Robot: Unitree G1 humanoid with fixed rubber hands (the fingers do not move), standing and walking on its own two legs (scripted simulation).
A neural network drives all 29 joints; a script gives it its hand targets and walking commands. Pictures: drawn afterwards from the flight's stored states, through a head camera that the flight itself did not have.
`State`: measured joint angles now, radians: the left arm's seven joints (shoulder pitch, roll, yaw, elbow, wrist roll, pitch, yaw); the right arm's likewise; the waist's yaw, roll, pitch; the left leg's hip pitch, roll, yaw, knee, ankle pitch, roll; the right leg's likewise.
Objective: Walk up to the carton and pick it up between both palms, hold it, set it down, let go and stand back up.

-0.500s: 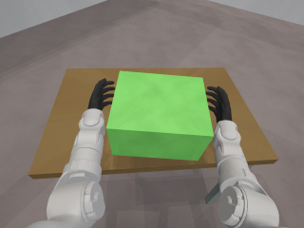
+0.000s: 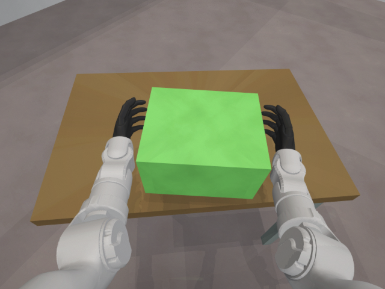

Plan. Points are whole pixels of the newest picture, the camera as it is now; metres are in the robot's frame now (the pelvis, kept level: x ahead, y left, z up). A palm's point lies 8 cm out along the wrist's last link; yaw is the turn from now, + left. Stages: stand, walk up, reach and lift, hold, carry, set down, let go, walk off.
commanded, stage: set down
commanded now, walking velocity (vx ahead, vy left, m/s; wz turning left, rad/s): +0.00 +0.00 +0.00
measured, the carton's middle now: (202, 142) +0.43 +0.01 +0.02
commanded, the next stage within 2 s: none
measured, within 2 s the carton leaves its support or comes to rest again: rests again in 0.74 s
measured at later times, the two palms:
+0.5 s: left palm (129, 137) +0.43 +0.18 +0.03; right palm (278, 144) +0.42 -0.17 +0.04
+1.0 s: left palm (132, 144) +0.43 +0.17 +0.01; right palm (275, 152) +0.42 -0.17 +0.02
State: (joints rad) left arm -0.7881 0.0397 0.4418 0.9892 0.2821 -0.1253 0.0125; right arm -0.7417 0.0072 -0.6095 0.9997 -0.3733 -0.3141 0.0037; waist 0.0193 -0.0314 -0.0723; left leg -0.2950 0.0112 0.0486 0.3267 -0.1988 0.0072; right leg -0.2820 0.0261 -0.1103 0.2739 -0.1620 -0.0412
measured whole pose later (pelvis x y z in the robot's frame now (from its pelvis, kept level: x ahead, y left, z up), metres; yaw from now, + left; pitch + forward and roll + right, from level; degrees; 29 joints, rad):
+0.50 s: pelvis +0.00 +0.00 +0.00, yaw +0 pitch +18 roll -1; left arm -0.87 0.08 0.44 1.19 0.24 -0.26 0.05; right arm -0.81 -0.02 -0.65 1.10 -0.40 -0.37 0.00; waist 0.02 -0.02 -0.15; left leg -0.48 0.01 0.05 0.36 -0.19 0.01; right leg -0.47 0.02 -0.11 0.30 -0.15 -0.04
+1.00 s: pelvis -0.01 +0.00 -0.01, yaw -1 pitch +24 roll +0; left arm -0.93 0.12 0.42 1.35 0.18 -0.41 0.06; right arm -0.85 -0.05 -0.67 1.18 -0.41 -0.45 0.00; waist 0.02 0.00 -0.18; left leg -0.62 0.01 0.06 0.39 -0.18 0.01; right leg -0.62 0.02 -0.10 0.35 -0.15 -0.04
